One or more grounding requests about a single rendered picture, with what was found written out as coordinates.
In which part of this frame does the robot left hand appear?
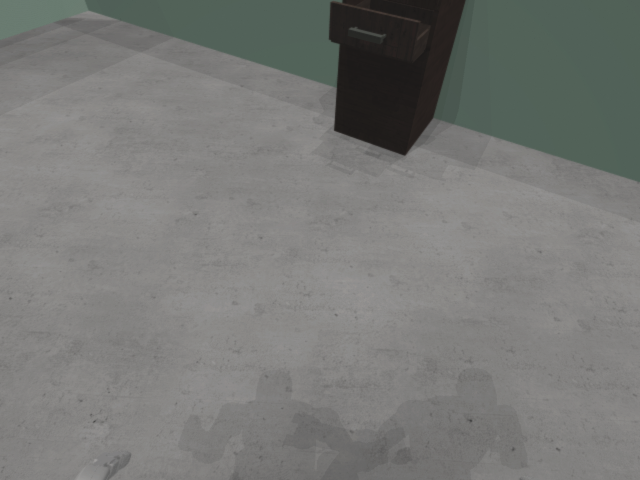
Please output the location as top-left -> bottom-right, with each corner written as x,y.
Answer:
74,451 -> 131,480

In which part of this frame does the handle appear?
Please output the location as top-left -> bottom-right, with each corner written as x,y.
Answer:
348,27 -> 386,44

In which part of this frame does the cabinet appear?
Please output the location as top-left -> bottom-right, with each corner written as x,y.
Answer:
334,0 -> 466,156

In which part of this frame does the drawer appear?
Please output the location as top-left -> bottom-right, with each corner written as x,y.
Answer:
329,0 -> 434,63

